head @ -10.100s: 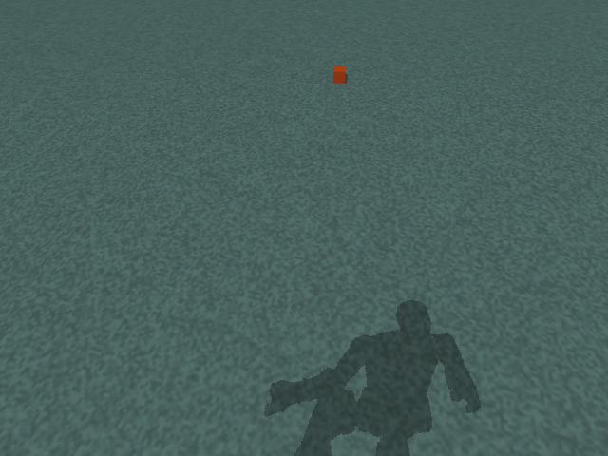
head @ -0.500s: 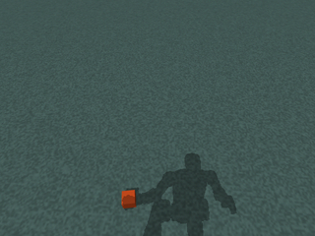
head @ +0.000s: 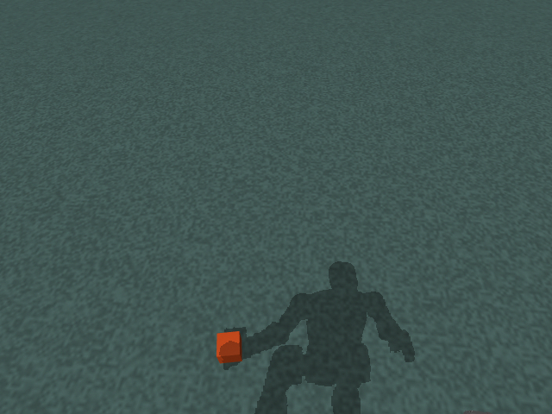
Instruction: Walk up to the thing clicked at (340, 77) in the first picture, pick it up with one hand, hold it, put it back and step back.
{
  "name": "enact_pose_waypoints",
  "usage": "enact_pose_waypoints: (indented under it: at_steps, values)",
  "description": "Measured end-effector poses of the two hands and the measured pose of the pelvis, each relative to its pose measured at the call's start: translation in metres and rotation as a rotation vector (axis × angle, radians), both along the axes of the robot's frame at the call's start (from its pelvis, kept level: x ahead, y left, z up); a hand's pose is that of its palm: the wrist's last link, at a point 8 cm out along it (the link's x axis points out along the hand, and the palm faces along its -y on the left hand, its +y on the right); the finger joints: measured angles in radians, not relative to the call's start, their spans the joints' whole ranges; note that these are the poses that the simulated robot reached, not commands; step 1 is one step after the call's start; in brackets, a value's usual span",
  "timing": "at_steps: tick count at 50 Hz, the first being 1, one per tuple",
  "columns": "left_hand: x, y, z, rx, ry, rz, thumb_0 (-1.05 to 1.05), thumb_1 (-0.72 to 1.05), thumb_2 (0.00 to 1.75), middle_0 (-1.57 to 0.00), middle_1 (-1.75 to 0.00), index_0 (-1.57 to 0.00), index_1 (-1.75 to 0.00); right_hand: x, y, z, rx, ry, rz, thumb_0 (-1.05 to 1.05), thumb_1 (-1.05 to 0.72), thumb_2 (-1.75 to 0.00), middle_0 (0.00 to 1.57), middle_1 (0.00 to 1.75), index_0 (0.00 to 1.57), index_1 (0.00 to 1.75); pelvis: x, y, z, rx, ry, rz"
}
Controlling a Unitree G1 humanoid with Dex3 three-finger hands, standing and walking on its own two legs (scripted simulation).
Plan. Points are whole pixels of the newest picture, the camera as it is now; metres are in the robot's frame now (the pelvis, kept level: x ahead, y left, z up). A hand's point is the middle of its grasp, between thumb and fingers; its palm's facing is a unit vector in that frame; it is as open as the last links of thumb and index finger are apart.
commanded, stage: stand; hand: left
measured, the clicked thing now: (229, 347) +0.44 +0.20 -0.74
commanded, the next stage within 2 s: walk up in 1.00 s
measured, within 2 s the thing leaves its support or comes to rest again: neither
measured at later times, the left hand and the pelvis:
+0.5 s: hand out of the picture +0.09 +0.25 -0.15, palm faces -0.02 -0.94 -0.34, open 7.3 cm; pelvis +0.01 +0.00 +0.00, yaw +0 degrees
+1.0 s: hand out of the picture +0.08 +0.25 -0.16, palm faces -0.02 -0.94 -0.34, open 7.3 cm; pelvis +0.01 -0.01 +0.00, yaw +1 degrees
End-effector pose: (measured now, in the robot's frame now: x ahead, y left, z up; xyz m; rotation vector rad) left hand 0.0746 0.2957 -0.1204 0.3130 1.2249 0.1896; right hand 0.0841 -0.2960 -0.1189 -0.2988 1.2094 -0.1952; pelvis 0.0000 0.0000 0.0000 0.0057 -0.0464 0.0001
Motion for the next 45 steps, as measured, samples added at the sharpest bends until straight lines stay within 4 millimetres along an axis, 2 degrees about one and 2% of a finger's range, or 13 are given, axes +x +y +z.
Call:
enact_pose_waypoints:
  at_steps: [27, 45]
  values:
    - [0.0072, -0.0022, 0.0039, 0.010, -0.014, 0.004, 0.00, 0.91, 0.90, -0.20, -0.30, -0.21, -0.30, -0.0035, -0.0037, -0.0020, 0.003, 0.023, -0.002, 0.01, -0.91, -0.90, 0.20, 0.30, 0.20, 0.30, 0.0063, -0.0045, 0.0009, -0.002, 0.003, 0.008]
    - [0.0025, -0.0058, 0.0033, 0.007, 0.000, 0.007, 0.00, 0.91, 0.90, -0.20, -0.30, -0.21, -0.30, -0.0081, -0.0082, -0.0025, -0.002, 0.035, 0.003, 0.01, -0.91, -0.90, 0.20, 0.30, 0.20, 0.30, 0.0074, -0.0078, 0.0009, -0.002, 0.004, 0.009]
